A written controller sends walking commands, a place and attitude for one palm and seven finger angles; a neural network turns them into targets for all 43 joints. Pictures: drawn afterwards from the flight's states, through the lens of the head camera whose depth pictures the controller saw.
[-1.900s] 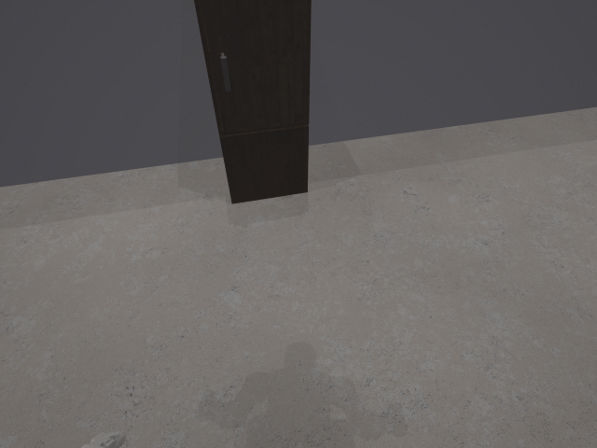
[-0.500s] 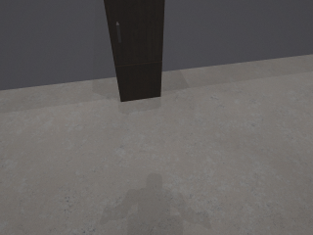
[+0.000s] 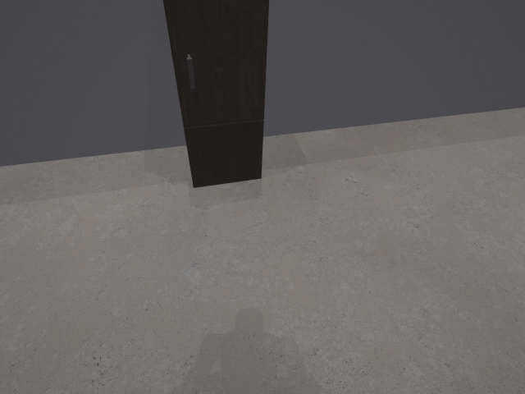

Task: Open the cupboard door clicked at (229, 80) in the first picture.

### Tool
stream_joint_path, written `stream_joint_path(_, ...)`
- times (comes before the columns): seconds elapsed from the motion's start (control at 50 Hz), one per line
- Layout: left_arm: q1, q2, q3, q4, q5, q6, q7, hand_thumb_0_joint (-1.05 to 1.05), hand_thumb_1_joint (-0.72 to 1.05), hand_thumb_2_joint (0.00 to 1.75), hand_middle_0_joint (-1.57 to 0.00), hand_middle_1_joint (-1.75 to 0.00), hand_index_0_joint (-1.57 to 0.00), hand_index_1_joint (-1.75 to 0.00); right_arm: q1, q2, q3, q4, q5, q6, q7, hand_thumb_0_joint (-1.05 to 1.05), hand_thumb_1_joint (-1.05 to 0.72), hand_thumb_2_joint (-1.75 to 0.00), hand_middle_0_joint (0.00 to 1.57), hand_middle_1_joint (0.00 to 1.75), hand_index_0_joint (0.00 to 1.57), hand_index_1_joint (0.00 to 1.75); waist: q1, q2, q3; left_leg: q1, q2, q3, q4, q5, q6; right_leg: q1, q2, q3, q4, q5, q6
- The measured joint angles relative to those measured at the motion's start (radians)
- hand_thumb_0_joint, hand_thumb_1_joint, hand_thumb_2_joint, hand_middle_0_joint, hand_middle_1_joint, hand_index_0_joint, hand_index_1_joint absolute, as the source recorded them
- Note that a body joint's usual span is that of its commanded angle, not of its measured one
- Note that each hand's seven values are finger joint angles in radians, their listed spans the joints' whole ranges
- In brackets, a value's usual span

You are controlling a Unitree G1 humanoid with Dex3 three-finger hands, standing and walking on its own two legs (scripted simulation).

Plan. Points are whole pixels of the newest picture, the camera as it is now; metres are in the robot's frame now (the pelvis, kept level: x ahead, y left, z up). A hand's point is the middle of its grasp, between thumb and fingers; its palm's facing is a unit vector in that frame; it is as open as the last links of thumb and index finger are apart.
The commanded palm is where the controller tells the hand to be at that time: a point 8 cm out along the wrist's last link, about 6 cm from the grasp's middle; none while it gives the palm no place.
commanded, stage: walk to a spot facing it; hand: left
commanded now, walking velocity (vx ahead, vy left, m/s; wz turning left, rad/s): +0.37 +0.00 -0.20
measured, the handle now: (190, 71) +1.28 +0.39 -0.08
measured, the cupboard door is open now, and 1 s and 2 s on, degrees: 0 0 0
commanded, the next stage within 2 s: turn to face it in 1.08 s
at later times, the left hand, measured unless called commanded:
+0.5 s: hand (215, 319) +0.31 +0.12 -0.17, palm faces -0.09 -0.98 -0.20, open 7.4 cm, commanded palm none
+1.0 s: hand (200, 297) +0.36 +0.16 -0.18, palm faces +0.02 -0.99 -0.13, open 7.4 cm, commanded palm none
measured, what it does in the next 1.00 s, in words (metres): walks ahead: right foot, then left foot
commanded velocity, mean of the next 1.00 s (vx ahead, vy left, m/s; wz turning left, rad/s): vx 0.36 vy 0.00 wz -0.08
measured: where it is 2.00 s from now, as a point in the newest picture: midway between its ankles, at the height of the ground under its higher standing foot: (280, 321)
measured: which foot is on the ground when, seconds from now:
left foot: down 0.00-0.40, up 0.42-0.84, down 0.86-1.00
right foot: down 0.00-0.08, up 0.10-0.38, down 0.40-0.86, up 0.88-1.00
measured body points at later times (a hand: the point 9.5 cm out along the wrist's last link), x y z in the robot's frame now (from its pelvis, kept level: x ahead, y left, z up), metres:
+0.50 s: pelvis +0.19 -0.05 -0.02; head +0.21 -0.06 +0.43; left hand +0.31 +0.17 -0.16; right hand +0.04 -0.25 -0.16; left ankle +0.05 +0.09 -0.64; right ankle +0.25 -0.14 -0.73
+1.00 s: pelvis +0.40 -0.01 +0.00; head +0.41 +0.02 +0.45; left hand +0.36 +0.22 -0.17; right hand +0.46 -0.24 -0.13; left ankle +0.44 +0.06 -0.73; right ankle +0.33 -0.14 -0.63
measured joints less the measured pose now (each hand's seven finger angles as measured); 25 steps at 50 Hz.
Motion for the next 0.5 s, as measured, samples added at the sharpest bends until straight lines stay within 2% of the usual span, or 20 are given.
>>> stream_joint_path(0.06, 0.054, -0.026, 0.007, 0.014, -0.001, -0.003, -0.002, 0.00, 0.91, 0.89, -0.20, -0.30, -0.20, -0.30, 0.045, 0.032, -0.004, 0.007, 0.002, -0.014, -0.002, 0.00, -0.91, -0.90, 0.20, 0.30, 0.20, 0.30, 0.000, -0.021, 0.003, 0.012, -0.007, 0.023, 0.035, -0.052, 0.005, -0.006, -0.007, 0.022, 0.054, -0.053, 0.003)
stream_joint_path(0.08, 0.069, -0.033, 0.010, 0.021, -0.001, -0.001, -0.002, 0.00, 0.91, 0.89, -0.20, -0.30, -0.20, -0.30, 0.058, 0.043, -0.006, 0.008, 0.001, -0.024, -0.003, 0.00, -0.91, -0.90, 0.20, 0.30, 0.20, 0.30, -0.001, -0.032, 0.004, 0.022, -0.011, 0.039, 0.034, -0.068, 0.009, -0.026, -0.012, 0.025, 0.104, -0.066, -0.009)
stream_joint_path(0.16, 0.069, -0.056, 0.014, 0.043, 0.004, 0.006, -0.002, 0.00, 0.91, 0.89, -0.20, -0.30, -0.20, -0.30, 0.135, 0.082, -0.012, 0.006, 0.000, -0.073, -0.025, 0.00, -0.91, -0.90, 0.20, 0.30, 0.20, 0.30, -0.037, -0.034, 0.035, 0.104, -0.007, 0.071, -0.036, -0.075, 0.015, -0.185, -0.018, -0.031, 0.467, -0.141, -0.024)
stream_joint_path(0.2, 0.034, -0.058, 0.022, 0.029, 0.004, 0.004, -0.006, 0.01, 0.91, 0.89, -0.20, -0.30, -0.20, -0.30, 0.182, 0.101, -0.011, 0.020, -0.001, -0.080, -0.032, 0.00, -0.91, -0.90, 0.20, 0.30, 0.20, 0.30, -0.052, -0.028, 0.056, 0.151, -0.002, 0.070, -0.094, -0.063, 0.011, -0.262, -0.036, -0.063, 0.539, -0.126, -0.022)
stream_joint_path(0.24, -0.014, -0.058, 0.029, 0.001, 0.003, 0.001, -0.013, 0.01, 0.91, 0.89, -0.20, -0.30, -0.20, -0.30, 0.222, 0.115, -0.012, 0.045, -0.002, -0.079, -0.036, 0.00, -0.91, -0.90, 0.20, 0.30, 0.20, 0.30, -0.058, -0.021, 0.078, 0.197, 0.003, 0.071, -0.152, -0.053, 0.003, -0.327, -0.060, -0.085, 0.523, -0.083, -0.019)
stream_joint_path(0.3, -0.095, -0.060, 0.035, -0.046, 0.000, -0.007, -0.021, 0.01, 0.91, 0.89, -0.20, -0.30, -0.19, -0.30, 0.267, 0.126, -0.013, 0.082, -0.002, -0.073, -0.038, 0.00, -0.91, -0.90, 0.20, 0.30, 0.20, 0.30, -0.060, -0.004, 0.111, 0.263, 0.013, 0.082, -0.219, -0.053, -0.014, -0.374, -0.085, -0.116, 0.367, 0.007, -0.021)
stream_joint_path(0.36, -0.162, -0.060, 0.039, -0.088, -0.001, -0.028, -0.021, 0.01, 0.91, 0.89, -0.20, -0.30, -0.19, -0.30, 0.294, 0.125, -0.018, 0.114, 0.003, -0.066, -0.036, 0.00, -0.91, -0.90, 0.20, 0.30, 0.20, 0.30, -0.063, 0.016, 0.138, 0.310, 0.037, 0.097, -0.205, -0.100, -0.035, -0.354, -0.069, -0.146, 0.207, 0.071, -0.047)
stream_joint_path(0.4, -0.181, -0.049, 0.044, -0.109, 0.005, -0.057, -0.016, 0.00, 0.91, 0.89, -0.20, -0.30, -0.19, -0.30, 0.311, 0.130, -0.023, 0.131, 0.010, -0.058, -0.030, 0.00, -0.91, -0.90, 0.20, 0.30, 0.20, 0.30, -0.054, 0.006, 0.140, 0.280, 0.052, 0.106, -0.041, -0.161, -0.034, -0.295, -0.058, -0.156, 0.123, 0.146, -0.070)
stream_joint_path(0.42, -0.188, -0.048, 0.049, -0.113, 0.006, -0.072, -0.009, 0.00, 0.91, 0.89, -0.20, -0.30, -0.19, -0.30, 0.303, 0.129, -0.025, 0.135, 0.015, -0.050, -0.026, 0.00, -0.91, -0.90, 0.20, 0.30, 0.20, 0.30, -0.050, 0.005, 0.141, 0.217, 0.062, 0.089, 0.135, -0.176, -0.023, -0.299, -0.055, -0.159, 0.163, 0.151, -0.074)
stream_joint_path(0.46, -0.190, -0.050, 0.052, -0.110, -0.002, -0.083, 0.002, 0.00, 0.91, 0.89, -0.19, -0.30, -0.19, -0.30, 0.265, 0.122, -0.033, 0.126, 0.021, -0.034, -0.023, 0.00, -0.91, -0.90, 0.20, 0.30, 0.20, 0.30, -0.054, 0.006, 0.142, 0.063, 0.059, 0.032, 0.493, -0.147, 0.006, -0.272, -0.047, -0.173, 0.206, 0.097, -0.073)
stream_joint_path(0.5, -0.172, -0.054, 0.049, -0.097, -0.005, -0.078, 0.009, 0.00, 0.91, 0.89, -0.20, -0.30, -0.19, -0.30, 0.211, 0.113, -0.042, 0.100, 0.017, -0.027, -0.020, 0.01, -0.91, -0.90, 0.20, 0.30, 0.20, 0.30, -0.055, 0.001, 0.126, -0.079, 0.064, 0.026, 0.686, -0.066, 0.019, -0.217, -0.038, -0.178, 0.170, 0.072, -0.068)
